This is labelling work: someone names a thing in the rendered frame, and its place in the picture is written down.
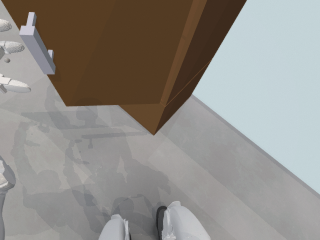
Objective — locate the cupboard door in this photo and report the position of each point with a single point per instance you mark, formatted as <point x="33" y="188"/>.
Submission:
<point x="107" y="52"/>

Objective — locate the left robot hand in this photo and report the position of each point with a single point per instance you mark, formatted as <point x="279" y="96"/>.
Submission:
<point x="8" y="84"/>

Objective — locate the robot left upper arm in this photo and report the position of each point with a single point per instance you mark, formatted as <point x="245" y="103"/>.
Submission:
<point x="7" y="182"/>

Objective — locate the right robot thigh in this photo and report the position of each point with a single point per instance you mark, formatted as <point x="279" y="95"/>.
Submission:
<point x="183" y="224"/>

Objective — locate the robot right shin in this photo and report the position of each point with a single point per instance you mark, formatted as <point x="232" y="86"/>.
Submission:
<point x="165" y="235"/>

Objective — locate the handle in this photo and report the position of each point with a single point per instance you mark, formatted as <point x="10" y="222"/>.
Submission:
<point x="35" y="45"/>

